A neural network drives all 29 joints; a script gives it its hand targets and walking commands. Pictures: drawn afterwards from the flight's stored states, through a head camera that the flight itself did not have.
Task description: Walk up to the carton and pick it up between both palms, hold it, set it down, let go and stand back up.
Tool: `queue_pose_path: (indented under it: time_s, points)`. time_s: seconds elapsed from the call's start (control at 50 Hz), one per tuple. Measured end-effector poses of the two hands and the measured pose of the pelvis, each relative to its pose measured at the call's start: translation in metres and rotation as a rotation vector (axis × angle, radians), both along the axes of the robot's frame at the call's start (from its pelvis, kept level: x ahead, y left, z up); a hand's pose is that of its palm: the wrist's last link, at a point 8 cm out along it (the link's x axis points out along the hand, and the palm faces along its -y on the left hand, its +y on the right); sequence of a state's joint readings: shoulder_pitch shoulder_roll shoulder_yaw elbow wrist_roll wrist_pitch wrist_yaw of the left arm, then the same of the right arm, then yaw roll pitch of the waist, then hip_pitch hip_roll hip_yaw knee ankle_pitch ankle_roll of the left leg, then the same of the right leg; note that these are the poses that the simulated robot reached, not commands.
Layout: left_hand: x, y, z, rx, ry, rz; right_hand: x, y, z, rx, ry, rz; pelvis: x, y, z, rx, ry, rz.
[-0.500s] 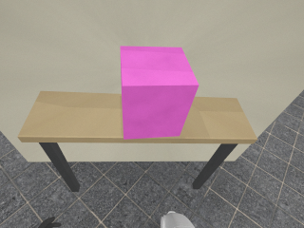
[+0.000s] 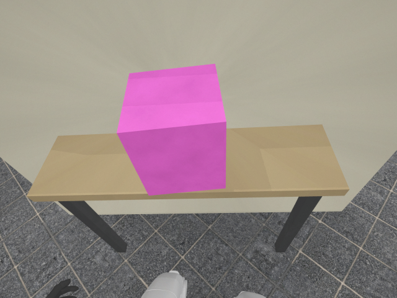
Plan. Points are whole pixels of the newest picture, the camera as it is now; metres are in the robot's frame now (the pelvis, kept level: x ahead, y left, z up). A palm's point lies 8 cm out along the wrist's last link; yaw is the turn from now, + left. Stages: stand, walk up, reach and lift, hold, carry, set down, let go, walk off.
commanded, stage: walk up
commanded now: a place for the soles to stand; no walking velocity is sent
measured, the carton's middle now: (179, 133) +0.49 +0.07 +0.03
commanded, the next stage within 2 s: none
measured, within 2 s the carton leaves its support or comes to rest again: neither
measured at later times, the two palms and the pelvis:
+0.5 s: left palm out of the picture +0.08 +0.33 -0.13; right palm out of the picture +0.04 -0.29 -0.07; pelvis +0.00 +0.04 +0.00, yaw +2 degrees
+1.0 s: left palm out of the picture +0.08 +0.35 -0.09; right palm out of the picture +0.08 -0.27 -0.10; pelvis -0.01 +0.04 +0.00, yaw +2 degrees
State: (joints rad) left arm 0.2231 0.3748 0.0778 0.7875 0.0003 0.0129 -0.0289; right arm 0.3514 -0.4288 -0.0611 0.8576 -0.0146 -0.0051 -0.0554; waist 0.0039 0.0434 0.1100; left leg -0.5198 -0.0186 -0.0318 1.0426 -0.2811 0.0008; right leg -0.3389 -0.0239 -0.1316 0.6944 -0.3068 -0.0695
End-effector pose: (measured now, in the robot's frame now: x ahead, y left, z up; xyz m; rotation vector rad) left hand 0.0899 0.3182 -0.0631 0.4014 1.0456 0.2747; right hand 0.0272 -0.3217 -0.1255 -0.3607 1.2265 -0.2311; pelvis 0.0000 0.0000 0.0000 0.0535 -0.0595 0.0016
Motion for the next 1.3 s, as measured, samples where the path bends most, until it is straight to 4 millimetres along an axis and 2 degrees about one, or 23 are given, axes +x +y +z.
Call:
queue_pose_path:
  time_s: [0.14,0.26,0.32,0.38,0.48,0.52,0.58,0.66,0.74,0.84,0.96,1.02,1.1,1.2,1.3]
  points:
    - [-0.01,0.015,-0.013,-0.032,0.0,0.024,0.002,0.011,0.006,-0.03,0.016,0.019,-0.002,0.015,-0.003,-0.034,0.0,0.024]
    - [-0.012,0.031,-0.039,-0.098,0.012,0.04,0.009,0.029,0.023,-0.082,-0.023,0.037,-0.001,0.037,-0.007,-0.063,-0.004,0.033]
    - [-0.012,0.03,-0.05,-0.142,0.03,0.049,0.012,0.038,0.036,-0.104,-0.045,0.034,0.0,0.042,-0.004,-0.067,0.0,0.037]
    - [-0.011,0.026,-0.06,-0.177,0.043,0.049,0.014,0.039,0.048,-0.136,-0.051,0.032,0.002,0.044,-0.003,-0.069,0.011,0.036]
    - [-0.011,0.016,-0.071,-0.205,0.066,0.047,0.013,0.034,0.053,-0.15,-0.032,0.031,0.003,0.038,-0.004,-0.063,0.041,0.034]
    - [-0.011,0.013,-0.071,-0.199,0.062,0.042,0.013,0.031,0.049,-0.142,-0.024,0.029,0.003,0.035,-0.006,-0.059,0.046,0.033]
    - [-0.009,0.014,-0.062,-0.174,0.045,0.034,0.018,0.033,0.041,-0.112,-0.034,0.025,0.001,0.033,-0.005,-0.066,0.035,0.029]
    - [-0.004,0.026,-0.044,-0.129,0.001,0.031,0.028,0.044,0.029,-0.058,-0.077,0.033,0.001,0.037,-0.004,-0.07,0.031,0.03]
    - [-0.003,0.029,-0.034,-0.103,-0.026,0.029,0.04,0.055,0.02,-0.004,-0.129,0.044,-0.001,0.036,-0.004,-0.07,0.027,0.03]
    - [-0.004,0.027,-0.028,-0.093,-0.051,0.025,0.051,0.06,0.018,0.027,-0.172,0.053,-0.005,0.034,-0.004,-0.066,0.02,0.03]
    - [-0.007,0.024,-0.029,-0.097,-0.073,0.019,0.052,0.054,0.022,0.034,-0.168,0.066,-0.007,0.031,-0.004,-0.063,0.017,0.03]
    - [-0.015,0.032,-0.028,-0.092,-0.07,0.021,0.053,0.051,0.024,0.024,-0.136,0.085,-0.006,0.039,-0.004,-0.065,0.021,0.036]
    - [-0.026,0.055,-0.03,-0.081,-0.042,0.038,0.059,0.058,0.026,0.007,-0.113,0.121,-0.003,0.059,-0.006,-0.077,0.023,0.047]
    - [-0.018,0.081,-0.046,-0.101,-0.046,0.047,0.067,0.085,0.025,-0.029,-0.139,0.125,0.005,0.087,-0.015,-0.089,-0.002,0.054]
    - [-0.016,0.078,-0.053,-0.155,-0.023,0.065,0.069,0.112,0.039,-0.016,-0.147,0.096,0.011,0.092,-0.003,-0.083,-0.005,0.061]
